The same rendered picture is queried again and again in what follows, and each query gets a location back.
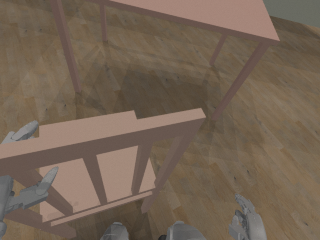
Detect left robot hand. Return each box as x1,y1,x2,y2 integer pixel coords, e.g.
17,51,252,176
0,120,59,221

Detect left robot thigh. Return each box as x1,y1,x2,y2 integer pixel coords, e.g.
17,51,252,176
100,224,129,240

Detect table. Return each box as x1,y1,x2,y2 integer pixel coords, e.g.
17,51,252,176
49,0,280,121

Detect right robot thigh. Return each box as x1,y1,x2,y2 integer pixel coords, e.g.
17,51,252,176
166,223,206,240

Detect chair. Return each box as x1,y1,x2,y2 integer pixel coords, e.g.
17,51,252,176
0,108,206,239

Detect robot thigh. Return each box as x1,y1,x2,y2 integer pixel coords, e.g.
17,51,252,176
100,224,129,240
166,223,206,240

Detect right robot hand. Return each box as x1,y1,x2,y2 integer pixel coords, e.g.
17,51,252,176
228,193,267,240

